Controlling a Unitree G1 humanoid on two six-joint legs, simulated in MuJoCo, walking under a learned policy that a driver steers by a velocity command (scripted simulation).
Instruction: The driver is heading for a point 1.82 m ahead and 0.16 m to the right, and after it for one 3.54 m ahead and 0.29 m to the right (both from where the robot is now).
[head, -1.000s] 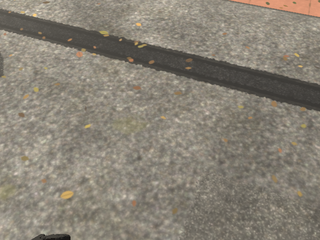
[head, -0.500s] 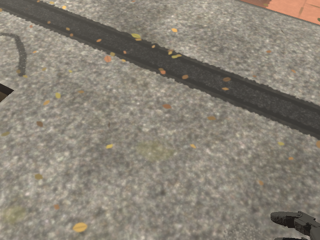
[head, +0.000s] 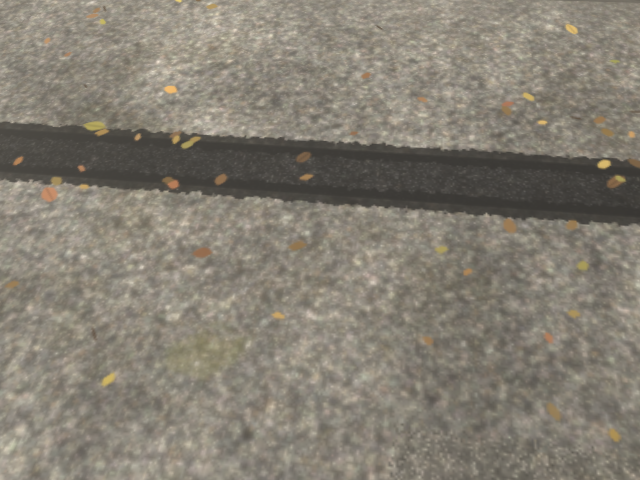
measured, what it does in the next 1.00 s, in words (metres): steps on the spot, turning right: left foot, then right foot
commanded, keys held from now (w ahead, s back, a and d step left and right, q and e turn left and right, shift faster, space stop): e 0.40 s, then no key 0.60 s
